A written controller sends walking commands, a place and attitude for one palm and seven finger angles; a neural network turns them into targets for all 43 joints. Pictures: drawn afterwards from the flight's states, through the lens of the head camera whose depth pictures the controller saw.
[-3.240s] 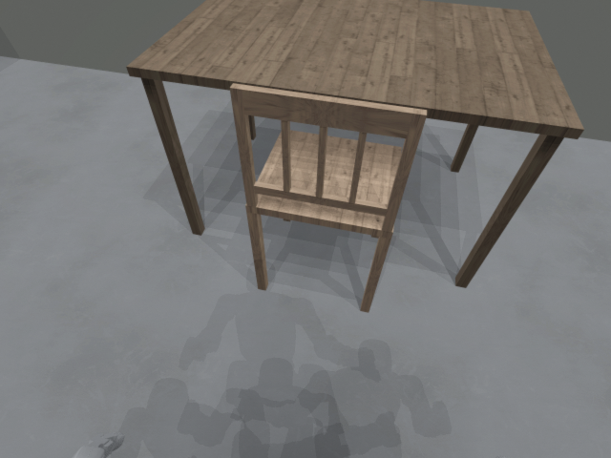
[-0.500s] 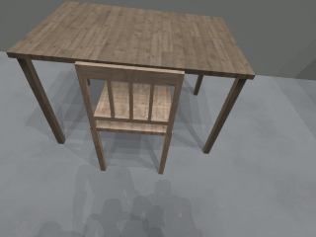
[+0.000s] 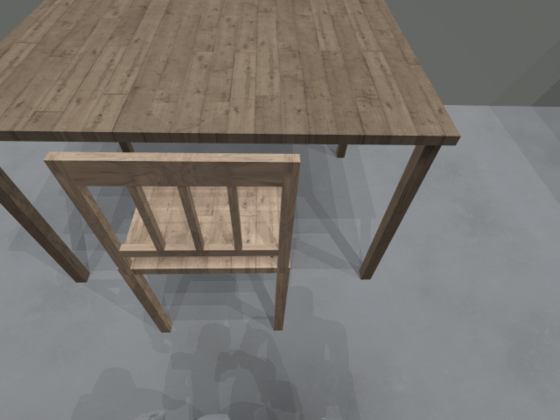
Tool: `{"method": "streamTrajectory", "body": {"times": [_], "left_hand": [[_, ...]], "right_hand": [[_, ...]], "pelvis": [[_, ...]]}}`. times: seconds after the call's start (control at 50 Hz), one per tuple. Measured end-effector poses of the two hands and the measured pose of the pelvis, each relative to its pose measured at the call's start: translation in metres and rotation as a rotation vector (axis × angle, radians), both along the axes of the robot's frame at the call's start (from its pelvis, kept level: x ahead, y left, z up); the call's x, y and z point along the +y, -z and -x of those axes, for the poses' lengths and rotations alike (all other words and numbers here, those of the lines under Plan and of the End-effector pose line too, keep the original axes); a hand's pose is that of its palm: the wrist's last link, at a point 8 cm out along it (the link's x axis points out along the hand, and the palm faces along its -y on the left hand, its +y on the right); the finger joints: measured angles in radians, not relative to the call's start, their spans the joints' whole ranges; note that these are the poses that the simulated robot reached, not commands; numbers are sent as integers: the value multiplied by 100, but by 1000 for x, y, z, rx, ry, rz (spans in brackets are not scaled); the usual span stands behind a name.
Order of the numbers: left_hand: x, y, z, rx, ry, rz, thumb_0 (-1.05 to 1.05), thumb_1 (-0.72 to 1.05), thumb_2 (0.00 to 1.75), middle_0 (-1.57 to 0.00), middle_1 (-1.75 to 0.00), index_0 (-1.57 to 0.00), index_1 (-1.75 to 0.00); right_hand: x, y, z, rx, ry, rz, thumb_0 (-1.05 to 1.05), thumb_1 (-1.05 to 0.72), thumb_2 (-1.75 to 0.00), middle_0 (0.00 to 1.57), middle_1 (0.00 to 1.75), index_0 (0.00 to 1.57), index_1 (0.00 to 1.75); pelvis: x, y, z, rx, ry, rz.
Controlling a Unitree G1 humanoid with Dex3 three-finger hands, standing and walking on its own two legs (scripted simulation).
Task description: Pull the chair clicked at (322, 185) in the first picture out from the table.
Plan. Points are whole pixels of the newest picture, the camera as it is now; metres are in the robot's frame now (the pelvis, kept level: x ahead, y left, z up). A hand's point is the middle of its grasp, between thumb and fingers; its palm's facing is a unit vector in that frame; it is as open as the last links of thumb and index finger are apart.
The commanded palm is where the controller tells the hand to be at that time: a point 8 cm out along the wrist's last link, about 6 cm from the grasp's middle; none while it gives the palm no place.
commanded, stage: come to a stop and stand still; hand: left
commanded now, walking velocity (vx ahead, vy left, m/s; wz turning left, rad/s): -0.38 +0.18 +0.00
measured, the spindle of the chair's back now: (192, 218) +0.50 +0.18 -0.10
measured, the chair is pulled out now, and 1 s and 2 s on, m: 0.00 0.00 0.00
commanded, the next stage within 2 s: look again from close up in 0.96 s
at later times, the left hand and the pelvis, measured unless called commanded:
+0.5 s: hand out of the picture +0.01 +0.22 -0.17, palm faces +0.02 -0.98 -0.19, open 7.4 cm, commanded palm none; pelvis +0.00 +0.03 +0.01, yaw -3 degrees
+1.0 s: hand out of the picture -0.10 +0.14 -0.14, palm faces +0.10 -0.98 -0.18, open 7.4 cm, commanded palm none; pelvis -0.03 -0.01 +0.02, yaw -1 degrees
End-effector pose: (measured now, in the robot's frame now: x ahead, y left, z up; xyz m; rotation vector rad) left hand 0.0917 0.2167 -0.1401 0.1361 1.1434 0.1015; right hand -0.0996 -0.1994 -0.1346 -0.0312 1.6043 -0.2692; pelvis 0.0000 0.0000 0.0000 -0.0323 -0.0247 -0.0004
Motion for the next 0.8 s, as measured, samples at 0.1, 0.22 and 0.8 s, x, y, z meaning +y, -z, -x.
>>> {"method": "streamTrajectory", "body": {"times": [0.1, 0.22, 0.8], "left_hand": [[15, -7, 5, 62, -15, -45, -2, 95, 90, -20, -30, -20, -30], [28, 2, 20, 132, -53, -19, 0, 93, 90, -19, -30, -20, -30], [-8, -30, 179, 338, -110, -64, 0, 91, 90, -19, -30, -19, -30]], "right_hand": [[-15, -2, -100, -202, -73, 48, 1, -91, -90, 19, 30, 20, 30], [-11, -3, -170, -319, -122, 87, 2, -95, -90, 19, 30, 20, 30], [-45, -3, -53, -197, -67, -13, 1, -91, -90, 20, 30, 20, 30]], "pelvis": [[3, -9, -20, 14, 0, 7], [23, -4, -35, -3, 13, 19], [-14, -24, 33, 20, 37, -68]]}}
